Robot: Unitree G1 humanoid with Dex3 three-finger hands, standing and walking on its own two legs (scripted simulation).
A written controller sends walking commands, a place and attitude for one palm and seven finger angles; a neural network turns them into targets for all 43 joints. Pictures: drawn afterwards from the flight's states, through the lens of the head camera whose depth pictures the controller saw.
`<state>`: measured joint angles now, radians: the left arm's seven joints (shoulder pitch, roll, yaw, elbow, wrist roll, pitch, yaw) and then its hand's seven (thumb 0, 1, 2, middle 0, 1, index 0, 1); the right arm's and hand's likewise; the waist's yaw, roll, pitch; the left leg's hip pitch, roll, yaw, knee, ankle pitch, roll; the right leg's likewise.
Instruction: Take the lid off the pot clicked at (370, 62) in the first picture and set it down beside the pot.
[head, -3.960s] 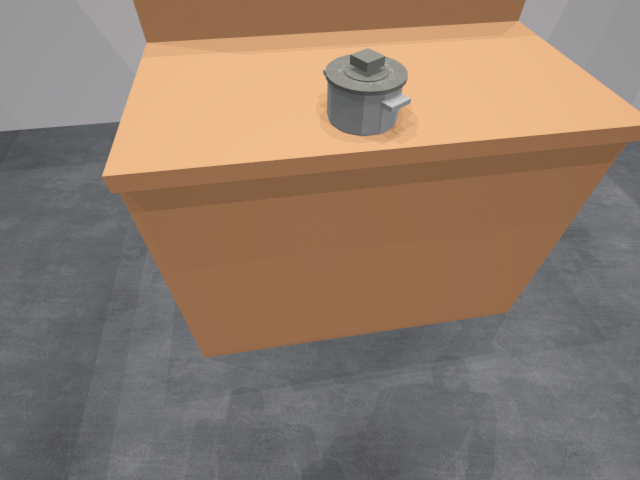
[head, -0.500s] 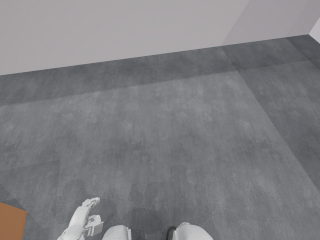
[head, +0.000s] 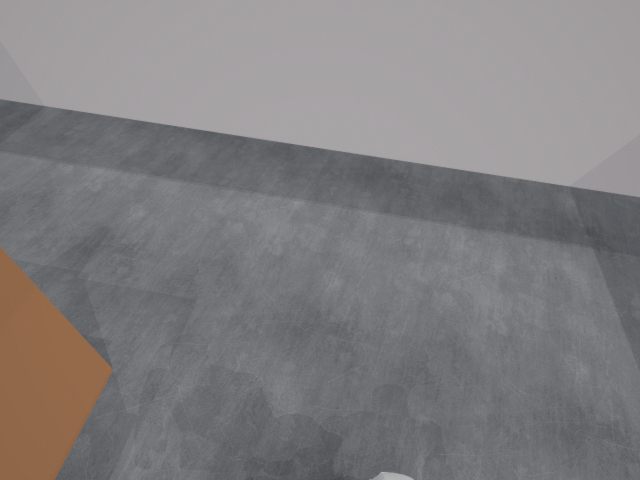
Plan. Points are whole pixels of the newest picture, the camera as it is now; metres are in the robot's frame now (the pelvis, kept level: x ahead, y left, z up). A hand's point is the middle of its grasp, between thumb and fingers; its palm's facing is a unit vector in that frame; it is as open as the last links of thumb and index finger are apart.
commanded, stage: turn to face it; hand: left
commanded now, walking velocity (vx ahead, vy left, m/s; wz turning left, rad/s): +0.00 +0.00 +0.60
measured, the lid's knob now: out of the picture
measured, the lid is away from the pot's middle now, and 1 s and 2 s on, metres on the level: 0.00 0.00 0.00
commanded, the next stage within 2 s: none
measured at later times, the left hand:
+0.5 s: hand out of the picture -0.04 +0.14 -0.17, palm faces +0.37 -0.90 -0.22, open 7.4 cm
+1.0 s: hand out of the picture -0.05 +0.20 -0.15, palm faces +0.58 -0.76 -0.30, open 7.4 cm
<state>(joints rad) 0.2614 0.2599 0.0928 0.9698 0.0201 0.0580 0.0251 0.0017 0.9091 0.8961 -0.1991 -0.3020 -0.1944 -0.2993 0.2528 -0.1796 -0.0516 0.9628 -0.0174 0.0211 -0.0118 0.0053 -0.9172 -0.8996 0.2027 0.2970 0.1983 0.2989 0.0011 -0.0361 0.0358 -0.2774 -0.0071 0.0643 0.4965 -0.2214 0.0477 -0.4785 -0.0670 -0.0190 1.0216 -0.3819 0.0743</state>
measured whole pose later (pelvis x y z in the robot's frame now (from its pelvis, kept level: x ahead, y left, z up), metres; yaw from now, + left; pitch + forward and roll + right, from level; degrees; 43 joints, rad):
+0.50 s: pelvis -0.02 -0.05 +0.00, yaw +20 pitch -1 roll +1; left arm 0.27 0.20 0.03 0.88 0.03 0.02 0.02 0.00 0.90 0.90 -0.21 -0.30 -0.20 -0.30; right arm 0.10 -0.25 -0.08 0.89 -0.01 0.07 0.03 0.00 -0.91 -0.90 0.20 0.30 0.19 0.30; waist 0.03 -0.04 0.10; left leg -0.38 0.01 0.07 0.81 -0.44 -0.05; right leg -0.22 -0.16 -0.19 0.56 -0.30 0.03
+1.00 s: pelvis -0.02 -0.05 +0.00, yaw +37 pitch +1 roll -1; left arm 0.13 0.25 0.06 0.86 0.01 0.05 0.03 0.00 0.91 0.90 -0.20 -0.30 -0.20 -0.30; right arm 0.23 -0.22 -0.08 0.93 -0.02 0.06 0.01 0.00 -0.91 -0.90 0.21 0.30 0.20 0.30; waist -0.04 0.02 0.07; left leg -0.32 -0.09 -0.15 0.50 -0.18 0.03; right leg -0.35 -0.01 0.03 0.73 -0.40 0.07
